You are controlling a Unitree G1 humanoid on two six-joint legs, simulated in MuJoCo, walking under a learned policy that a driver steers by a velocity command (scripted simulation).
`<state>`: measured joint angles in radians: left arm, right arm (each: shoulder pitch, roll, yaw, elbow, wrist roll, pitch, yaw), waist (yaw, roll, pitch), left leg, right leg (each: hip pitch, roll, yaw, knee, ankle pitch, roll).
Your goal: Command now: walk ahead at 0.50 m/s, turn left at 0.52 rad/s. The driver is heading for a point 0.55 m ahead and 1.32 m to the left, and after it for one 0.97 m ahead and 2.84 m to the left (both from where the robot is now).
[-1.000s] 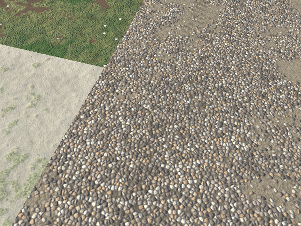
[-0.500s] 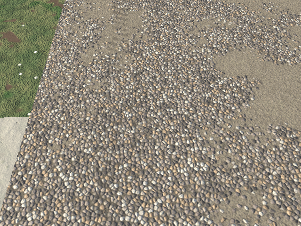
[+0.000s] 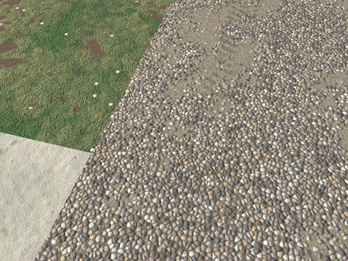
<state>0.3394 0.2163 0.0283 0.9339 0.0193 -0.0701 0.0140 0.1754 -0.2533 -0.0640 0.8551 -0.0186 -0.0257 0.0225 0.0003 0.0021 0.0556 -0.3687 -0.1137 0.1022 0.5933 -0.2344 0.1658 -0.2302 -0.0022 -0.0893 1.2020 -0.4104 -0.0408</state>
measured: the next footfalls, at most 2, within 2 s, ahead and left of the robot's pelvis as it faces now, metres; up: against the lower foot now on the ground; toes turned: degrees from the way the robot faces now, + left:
right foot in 0.42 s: +0.43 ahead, -0.10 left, +0.00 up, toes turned +16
left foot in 0.94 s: +0.56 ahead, +0.22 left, +0.00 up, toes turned +38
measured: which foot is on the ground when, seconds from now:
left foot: down 0.00-0.42, up 0.44-0.92, down 0.94-1.00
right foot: up 0.00-0.40, down 0.42-0.96, up 0.98-1.00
